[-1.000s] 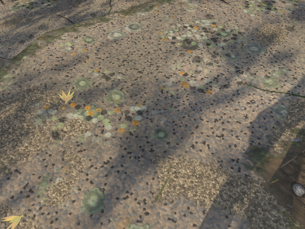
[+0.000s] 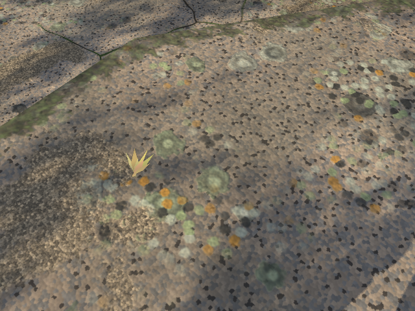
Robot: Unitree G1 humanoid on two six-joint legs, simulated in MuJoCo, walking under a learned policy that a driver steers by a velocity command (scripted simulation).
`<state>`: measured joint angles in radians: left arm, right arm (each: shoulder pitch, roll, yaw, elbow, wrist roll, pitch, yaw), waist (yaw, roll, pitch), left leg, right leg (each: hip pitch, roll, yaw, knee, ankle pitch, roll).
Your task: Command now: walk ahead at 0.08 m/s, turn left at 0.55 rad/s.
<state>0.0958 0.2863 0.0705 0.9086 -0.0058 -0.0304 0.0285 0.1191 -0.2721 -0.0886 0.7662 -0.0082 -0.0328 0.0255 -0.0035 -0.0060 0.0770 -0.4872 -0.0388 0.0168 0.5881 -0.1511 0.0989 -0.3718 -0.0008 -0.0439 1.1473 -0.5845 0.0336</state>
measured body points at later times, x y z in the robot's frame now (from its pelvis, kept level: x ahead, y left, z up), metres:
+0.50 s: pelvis +0.10 -0.04 +0.02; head +0.10 -0.06 +0.47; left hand +0.08 +0.25 -0.10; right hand +0.30 -0.26 -0.09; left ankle +0.11 +0.09 -0.67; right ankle +0.08 -0.15 -0.72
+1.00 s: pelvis +0.32 +0.06 +0.02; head +0.34 +0.07 +0.47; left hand +0.32 +0.35 -0.11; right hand +0.49 -0.17 -0.09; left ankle +0.33 +0.16 -0.72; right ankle +0.29 -0.10 -0.63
